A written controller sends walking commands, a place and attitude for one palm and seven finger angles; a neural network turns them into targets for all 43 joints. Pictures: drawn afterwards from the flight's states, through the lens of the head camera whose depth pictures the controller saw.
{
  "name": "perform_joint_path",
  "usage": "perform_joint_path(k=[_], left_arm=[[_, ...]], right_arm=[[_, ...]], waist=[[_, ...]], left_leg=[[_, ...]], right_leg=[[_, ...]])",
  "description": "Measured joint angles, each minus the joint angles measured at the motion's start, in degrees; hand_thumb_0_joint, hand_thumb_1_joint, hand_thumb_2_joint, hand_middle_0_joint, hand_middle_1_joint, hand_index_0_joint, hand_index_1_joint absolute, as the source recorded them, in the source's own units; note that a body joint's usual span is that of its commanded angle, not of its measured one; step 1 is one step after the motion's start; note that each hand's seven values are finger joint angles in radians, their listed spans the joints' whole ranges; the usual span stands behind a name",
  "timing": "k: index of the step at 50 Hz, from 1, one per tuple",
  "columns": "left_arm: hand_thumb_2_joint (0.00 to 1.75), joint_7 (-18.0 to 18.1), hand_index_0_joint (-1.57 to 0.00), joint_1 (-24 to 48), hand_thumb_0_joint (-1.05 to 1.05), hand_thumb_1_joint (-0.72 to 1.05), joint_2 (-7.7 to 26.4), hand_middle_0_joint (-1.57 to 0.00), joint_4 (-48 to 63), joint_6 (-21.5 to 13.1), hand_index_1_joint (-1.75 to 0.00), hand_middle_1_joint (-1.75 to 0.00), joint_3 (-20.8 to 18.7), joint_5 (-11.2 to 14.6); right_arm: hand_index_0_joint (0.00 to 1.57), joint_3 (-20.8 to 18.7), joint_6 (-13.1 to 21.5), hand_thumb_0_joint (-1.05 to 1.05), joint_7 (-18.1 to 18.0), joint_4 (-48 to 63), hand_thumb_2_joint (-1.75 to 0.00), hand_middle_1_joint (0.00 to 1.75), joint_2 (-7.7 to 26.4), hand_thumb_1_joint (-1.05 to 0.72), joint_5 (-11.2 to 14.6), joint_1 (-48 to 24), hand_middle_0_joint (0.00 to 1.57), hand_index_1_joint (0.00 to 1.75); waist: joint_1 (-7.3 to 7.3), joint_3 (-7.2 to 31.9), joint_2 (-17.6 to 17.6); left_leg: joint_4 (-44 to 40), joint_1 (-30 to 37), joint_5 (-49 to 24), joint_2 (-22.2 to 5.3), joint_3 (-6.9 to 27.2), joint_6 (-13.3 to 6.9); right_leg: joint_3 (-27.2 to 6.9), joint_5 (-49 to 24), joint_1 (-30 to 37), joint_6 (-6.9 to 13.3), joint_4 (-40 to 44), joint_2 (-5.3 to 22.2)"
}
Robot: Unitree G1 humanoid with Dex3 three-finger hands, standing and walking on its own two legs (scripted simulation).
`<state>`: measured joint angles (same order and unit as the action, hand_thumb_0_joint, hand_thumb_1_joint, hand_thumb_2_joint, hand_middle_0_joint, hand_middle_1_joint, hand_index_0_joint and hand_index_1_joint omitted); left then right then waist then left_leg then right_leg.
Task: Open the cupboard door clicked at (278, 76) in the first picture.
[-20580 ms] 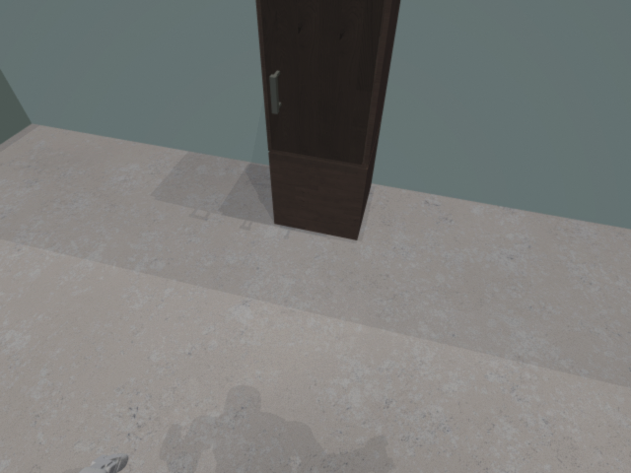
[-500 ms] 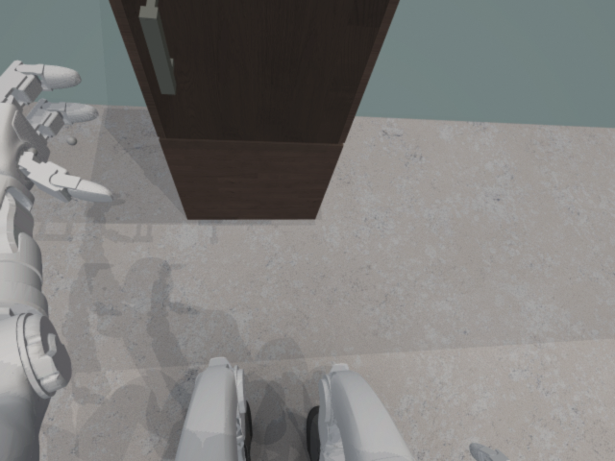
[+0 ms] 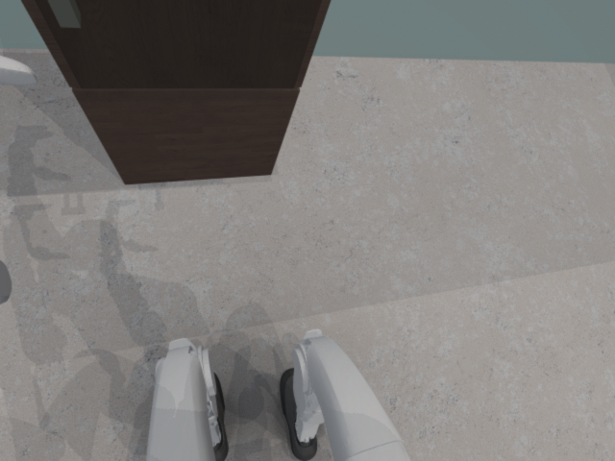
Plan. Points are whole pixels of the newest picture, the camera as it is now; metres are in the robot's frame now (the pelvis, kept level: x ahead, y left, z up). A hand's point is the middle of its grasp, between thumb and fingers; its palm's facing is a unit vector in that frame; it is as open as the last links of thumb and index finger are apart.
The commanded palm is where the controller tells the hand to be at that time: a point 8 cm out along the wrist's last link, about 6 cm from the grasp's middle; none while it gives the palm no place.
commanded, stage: move the hooked fingers beside the handle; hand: left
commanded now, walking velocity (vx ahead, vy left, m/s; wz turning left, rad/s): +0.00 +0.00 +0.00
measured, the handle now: out of the picture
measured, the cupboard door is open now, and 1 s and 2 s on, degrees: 0 0 0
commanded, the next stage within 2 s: slide the fingers in behind the handle in 0.98 s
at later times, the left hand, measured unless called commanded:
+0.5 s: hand out of the picture +0.57 +0.27 +0.07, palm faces +0.07 -1.00 -0.03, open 14.0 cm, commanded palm +0.57 +0.27 +0.06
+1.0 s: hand out of the picture +0.57 +0.28 +0.07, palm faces +0.08 -1.00 -0.03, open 14.0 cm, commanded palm +0.58 +0.28 +0.06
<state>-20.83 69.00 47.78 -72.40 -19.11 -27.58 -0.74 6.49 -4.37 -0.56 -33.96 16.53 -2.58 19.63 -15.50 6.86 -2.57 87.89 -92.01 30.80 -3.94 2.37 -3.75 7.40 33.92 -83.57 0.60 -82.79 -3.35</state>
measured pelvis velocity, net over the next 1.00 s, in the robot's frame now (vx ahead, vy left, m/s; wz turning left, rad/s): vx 0.01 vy -0.01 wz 0.00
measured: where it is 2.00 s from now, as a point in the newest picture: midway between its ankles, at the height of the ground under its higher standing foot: (257, 430)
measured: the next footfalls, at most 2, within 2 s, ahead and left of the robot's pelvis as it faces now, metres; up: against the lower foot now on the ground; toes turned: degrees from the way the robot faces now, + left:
none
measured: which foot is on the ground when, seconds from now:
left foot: down 0.00-1.00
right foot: down 0.00-1.00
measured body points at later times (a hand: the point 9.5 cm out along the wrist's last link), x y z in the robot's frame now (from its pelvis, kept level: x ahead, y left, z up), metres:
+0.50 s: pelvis +0.01 +0.00 +0.01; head +0.22 +0.06 +0.41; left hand +0.57 +0.33 +0.08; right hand +0.02 -0.27 -0.07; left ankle +0.06 +0.09 -0.56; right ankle +0.04 -0.12 -0.56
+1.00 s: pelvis +0.01 -0.01 +0.00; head +0.22 +0.05 +0.40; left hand +0.56 +0.33 +0.07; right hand +0.01 -0.27 -0.09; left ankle +0.06 +0.09 -0.56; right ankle +0.04 -0.12 -0.56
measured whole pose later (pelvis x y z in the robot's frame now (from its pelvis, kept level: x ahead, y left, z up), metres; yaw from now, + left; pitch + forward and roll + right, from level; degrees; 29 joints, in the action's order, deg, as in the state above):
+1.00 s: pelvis +0.01 -0.01 +0.00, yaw +0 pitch +34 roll -9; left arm -21.9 67.1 49.0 -71.9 -16.7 -28.1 0.1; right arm 7.1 -5.6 -0.1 -33.1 15.8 -2.1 20.2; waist -15.0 6.9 -2.9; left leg 87.6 -91.2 31.5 -4.5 2.9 -3.0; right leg 7.7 34.4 -82.9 1.3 -82.3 -4.1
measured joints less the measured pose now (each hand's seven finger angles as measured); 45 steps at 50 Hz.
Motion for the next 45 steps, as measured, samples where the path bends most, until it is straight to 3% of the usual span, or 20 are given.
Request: perform_joint_path(k=[5,12,24,34,39,45], left_arm=[[0.30,0.1,-0.30,-0.4,-0.01,-0.50,1.5,-0.30,1.3,2.1,-1.20,-1.20,-1.7,-1.3],[0.30,-0.2,-0.30,-5.4,-0.02,-0.50,-0.8,-0.30,6.3,2.6,-1.20,-1.20,-4.2,0.3],[0.30,0.0,-0.30,-2.7,-0.01,-0.50,-0.6,-0.30,1.9,2.5,-1.20,-1.20,0.9,0.6],[0.30,1.5,-0.30,-5.7,-0.02,-0.50,-3.2,-0.30,4.9,0.5,-1.20,-1.20,-1.6,0.1],[0.30,1.7,-0.30,-4.6,-0.02,-0.50,-1.9,-0.31,4.6,0.3,-1.20,-1.20,-2.3,-0.2],[0.30,0.2,-0.30,-2.2,-0.02,-0.50,0.8,-0.30,1.5,2.2,-1.20,-1.20,-0.5,0.1]], right_arm=[[0.21,0.4,-1.0,0.00,0.3,1.3,-0.90,0.30,-0.4,-0.91,-0.2,1.2,0.21,0.30],[0.21,0.4,-1.8,0.00,1.1,0.5,-0.90,0.30,-1.6,-0.91,0.2,2.1,0.21,0.30],[0.21,-0.5,-0.6,0.00,0.8,0.6,-0.90,0.30,-0.3,-0.91,0.1,0.9,0.21,0.30],[0.21,-0.9,-1.0,0.00,1.0,1.4,-0.90,0.30,0.0,-0.91,0.0,-0.7,0.21,0.30],[0.21,-0.4,-1.1,0.00,1.2,0.8,-0.90,0.30,-0.7,-0.91,0.3,-1.0,0.21,0.30],[0.21,0.4,-1.3,0.00,0.9,0.7,-0.90,0.30,-0.9,-0.91,0.5,0.0,0.21,0.30]], waist=[[-0.76,-0.5,-0.6],[0.86,-0.9,-0.3],[0.75,0.6,-0.1],[0.89,-0.2,0.3],[0.82,-0.6,0.3],[0.77,-0.3,-0.2]], left_leg=[[0.5,-1.1,0.3,-0.5,-0.1,0.0],[-1.3,1.3,0.3,-0.9,-0.8,0.1],[-2.0,2.6,0.5,-0.2,0.6,0.7],[-1.3,2.1,0.7,-0.5,0.1,0.7],[-1.3,2.1,0.5,-0.5,0.2,0.8],[-1.1,1.6,0.5,-0.4,0.5,0.9]], right_leg=[[-0.2,0.0,-1.2,0.0,-0.3,-0.4],[-1.0,-0.4,0.7,-0.1,1.4,-0.8],[0.3,0.2,2.7,0.5,2.5,-0.5],[-0.2,0.4,1.9,0.5,1.4,-0.6],[-0.1,0.2,1.7,0.7,1.3,-0.7],[0.2,0.3,1.4,0.7,1.1,-0.7]])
